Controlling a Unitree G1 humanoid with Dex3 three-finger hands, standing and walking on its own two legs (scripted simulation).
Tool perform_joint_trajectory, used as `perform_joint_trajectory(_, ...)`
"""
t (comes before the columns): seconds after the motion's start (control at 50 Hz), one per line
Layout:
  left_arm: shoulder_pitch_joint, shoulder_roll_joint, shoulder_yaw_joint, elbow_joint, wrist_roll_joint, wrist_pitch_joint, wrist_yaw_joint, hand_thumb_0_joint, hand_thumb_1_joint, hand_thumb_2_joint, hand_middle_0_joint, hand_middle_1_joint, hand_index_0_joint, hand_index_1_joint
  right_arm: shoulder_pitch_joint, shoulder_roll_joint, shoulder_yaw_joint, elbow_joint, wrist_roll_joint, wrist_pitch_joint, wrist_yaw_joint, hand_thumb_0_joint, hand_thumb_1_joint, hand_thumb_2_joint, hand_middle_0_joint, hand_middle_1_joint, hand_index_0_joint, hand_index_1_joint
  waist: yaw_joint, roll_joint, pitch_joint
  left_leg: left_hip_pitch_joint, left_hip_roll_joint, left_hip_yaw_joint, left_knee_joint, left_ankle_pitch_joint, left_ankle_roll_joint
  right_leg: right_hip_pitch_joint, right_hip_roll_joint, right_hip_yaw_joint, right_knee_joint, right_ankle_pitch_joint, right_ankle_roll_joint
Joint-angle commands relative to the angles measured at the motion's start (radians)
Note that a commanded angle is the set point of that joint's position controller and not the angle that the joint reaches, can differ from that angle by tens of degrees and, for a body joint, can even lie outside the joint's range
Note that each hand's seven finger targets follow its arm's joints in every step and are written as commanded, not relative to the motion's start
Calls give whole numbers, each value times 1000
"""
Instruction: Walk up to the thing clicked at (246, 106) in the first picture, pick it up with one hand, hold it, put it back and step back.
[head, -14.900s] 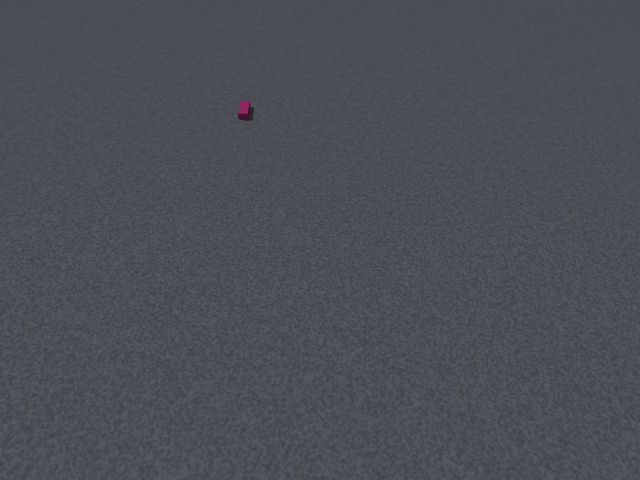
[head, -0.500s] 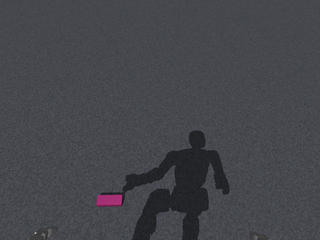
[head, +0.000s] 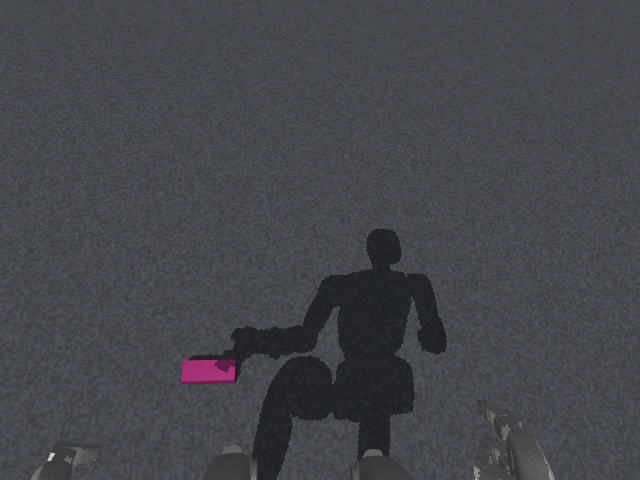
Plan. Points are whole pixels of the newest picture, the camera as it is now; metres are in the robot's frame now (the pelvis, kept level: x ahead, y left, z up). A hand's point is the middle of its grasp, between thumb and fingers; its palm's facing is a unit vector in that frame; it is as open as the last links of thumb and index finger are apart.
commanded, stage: rise first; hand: left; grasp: from above
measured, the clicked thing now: (209, 371) +0.43 +0.24 -0.68
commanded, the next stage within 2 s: none
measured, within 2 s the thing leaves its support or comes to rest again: neither
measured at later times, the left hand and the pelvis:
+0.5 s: hand (125, 462) +0.20 +0.29 -0.30, palm faces -0.42 -0.59 -0.69, open 14.0 cm; pelvis -0.04 +0.00 -0.15, yaw -1 degrees
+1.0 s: hand (158, 405) +0.31 +0.29 -0.45, palm faces -0.49 -0.18 -0.85, open 14.1 cm; pelvis -0.09 +0.00 -0.31, yaw -5 degrees
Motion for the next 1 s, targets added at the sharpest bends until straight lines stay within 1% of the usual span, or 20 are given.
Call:
perform_joint_trajectory(0.0,41,190,59,-205,19,1,22,0,-570,1016,-69,-1039,-52,-1057,0,-144,-52,-152,7,-65,-9,0,-875,-894,200,300,200,300,-8,51,-251,149,-35,12,-74,216,27,28,38,-7,-96,222,-38)
perform_joint_trajectory(0.04,97,185,62,-200,29,15,25,0,-566,1009,-75,-1032,-60,-1047,10,-141,-49,-138,4,-72,-10,0,-887,-897,200,300,200,300,-2,66,-262,128,-33,10,-48,224,25,-2,40,-11,-60,224,-39)
perform_joint_trajectory(0.1,45,208,60,-281,49,12,30,0,-570,996,-88,-1036,-75,-1049,-13,-140,-46,-166,4,-86,-9,0,-899,-900,200,300,200,300,-10,74,-296,94,-32,2,10,237,28,-53,39,-10,-7,235,-39)
perform_joint_trajectory(0.12,15,210,55,-270,57,6,31,0,-561,986,-93,-1024,-79,-1037,-14,-142,-46,-159,1,-89,-10,0,-895,-899,200,300,200,300,-27,67,-292,62,-30,0,34,226,30,-81,37,-9,13,232,-37)
perform_joint_trajectory(0.16,-19,197,40,-224,84,-14,30,0,-589,1002,-92,-1027,-73,-1045,-26,-141,-41,-157,1,-100,-5,0,-901,-901,201,300,200,300,-32,50,-269,-12,-31,-2,86,178,32,-164,38,-9,69,185,-39)
perform_joint_trajectory(0.26,-113,229,36,-154,202,-110,38,0,-546,987,-94,-1018,-78,-1034,-40,-161,-52,-137,-3,-125,16,0,-864,-892,200,300,200,300,-17,71,-370,-151,-37,-16,238,150,29,-342,40,-9,247,150,-44)
perform_joint_trajectory(0.34,-218,293,50,-123,297,-191,68,0,-536,977,-121,-1004,-106,-1021,-64,-183,-62,-114,0,-130,31,0,-888,-898,201,300,200,300,-9,109,-445,-245,-32,-40,336,108,21,-504,38,-10,383,104,-49)
perform_joint_trajectory(0.36,-230,312,62,-82,319,-208,76,0,-544,980,-116,-1024,-104,-1037,-64,-189,-62,-101,1,-127,34,0,-894,-900,201,300,200,300,-2,110,-466,-266,-30,-45,367,131,21,-535,38,-13,421,117,-50)
perform_joint_trajectory(0.38,-248,311,53,-82,344,-224,86,0,-551,991,-105,-1033,-94,-1045,-66,-194,-66,-98,0,-125,39,0,-894,-899,201,300,200,300,3,112,-487,-285,-30,-51,387,121,18,-575,38,-17,452,105,-52)
perform_joint_trajectory(0.4,-294,351,74,-81,363,-237,97,0,-580,1010,-107,-1032,-91,-1050,-71,-195,-68,-94,0,-121,42,0,-912,-904,201,300,200,300,11,118,-506,-325,-33,-40,423,103,22,-598,40,-11,469,93,-51)
perform_joint_trajectory(0.42,-299,349,71,-55,382,-247,105,0,-585,1020,-93,-1043,-78,-1059,-69,-201,-72,-87,0,-117,44,0,-903,-902,201,300,200,300,12,127,-526,-328,-30,-47,440,98,19,-632,40,-16,498,83,-54)
perform_joint_trajectory(0.44,-339,381,84,-68,400,-256,115,0,-585,1024,-85,-1051,-72,-1065,-65,-206,-75,-75,-1,-113,45,0,-903,-903,201,300,200,300,20,138,-563,-330,-28,-47,467,110,18,-652,39,-17,521,90,-53)
perform_joint_trajectory(0.52,-486,429,84,-5,466,-283,140,0,-596,1036,-87,-1048,-73,-1064,-52,-211,-79,-38,-8,-94,51,0,-909,-906,200,300,200,300,9,117,-635,-429,-27,-39,581,77,24,-721,45,-22,597,70,-51)
perform_joint_trajectory(0.6,-647,466,54,52,536,-320,155,0,-601,1051,-78,-1038,-62,-1056,-17,-213,-80,0,-21,-77,58,0,-904,-905,200,300,200,300,-6,88,-699,-536,-31,-15,698,58,36,-750,51,-19,646,69,-48)
perform_joint_trajectory(0.62,-677,504,70,85,557,-327,162,0,-598,1053,-83,-1031,-65,-1050,-13,-216,-79,9,-23,-72,58,0,-903,-905,200,300,200,300,2,75,-703,-565,-31,-11,719,43,38,-756,53,-21,658,57,-47)
perform_joint_trajectory(0.7,-802,546,63,170,626,-357,186,0,-560,1051,-67,-1024,-53,-1040,12,-216,-75,28,-32,-49,65,0,-869,-896,200,300,200,300,-13,53,-692,-686,-35,-5,785,-43,46,-797,59,-29,691,-21,-45)
perform_joint_trajectory(0.76,-842,596,84,228,678,-372,209,0,-555,1056,-57,-1020,-44,-1035,15,-222,-70,36,-38,-30,69,0,-859,-893,200,300,200,300,2,76,-687,-715,-35,-11,802,-91,43,-856,65,-47,736,-82,-52)
perform_joint_trajectory(0.86,-954,640,81,284,748,-399,239,0,-561,1054,-56,-1011,-45,-1023,39,-223,-60,66,-55,5,77,0,-872,-897,200,300,200,300,-22,115,-667,-769,-35,-17,861,-106,45,-927,70,-67,805,-90,-55)
perform_joint_trajectory(0.94,-1008,620,52,344,805,-418,268,0,-571,1064,-52,-986,-38,-1000,44,-235,-57,79,-68,32,87,0,-875,-897,200,300,200,300,-45,164,-630,-764,-29,-48,877,-129,38,-1040,71,-95,875,-98,-61)
perform_joint_trajectory(0.98,-1050,669,64,370,835,-427,286,0,-573,1061,-55,-976,-41,-990,54,-240,-52,97,-75,43,90,0,-882,-899,200,300,200,300,-48,186,-611,-788,-31,-46,895,-158,37,-1071,71,-94,890,-123,-64)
